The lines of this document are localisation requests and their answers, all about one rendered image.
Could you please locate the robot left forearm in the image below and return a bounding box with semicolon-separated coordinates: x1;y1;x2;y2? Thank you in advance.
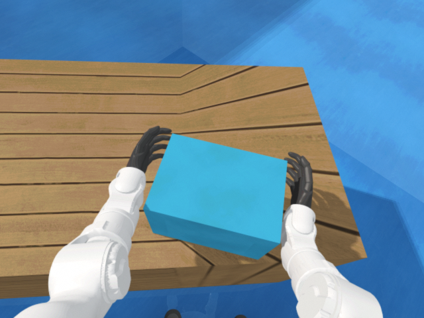
48;167;146;295

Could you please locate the left robot hand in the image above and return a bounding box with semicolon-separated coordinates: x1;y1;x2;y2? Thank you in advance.
127;126;172;173

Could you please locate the robot right forearm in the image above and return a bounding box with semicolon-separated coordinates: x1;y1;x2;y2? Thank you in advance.
281;204;349;301

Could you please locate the right robot hand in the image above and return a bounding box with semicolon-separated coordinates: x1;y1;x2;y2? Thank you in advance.
284;152;313;208

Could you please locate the pedestal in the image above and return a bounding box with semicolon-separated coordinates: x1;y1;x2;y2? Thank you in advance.
0;59;367;299

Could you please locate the right robot upper arm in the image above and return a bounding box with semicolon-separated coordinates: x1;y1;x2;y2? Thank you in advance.
296;272;383;318

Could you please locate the left robot upper arm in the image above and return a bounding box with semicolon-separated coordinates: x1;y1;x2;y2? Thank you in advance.
14;241;131;318

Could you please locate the carton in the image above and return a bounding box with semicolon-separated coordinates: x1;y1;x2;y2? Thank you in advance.
143;133;288;260

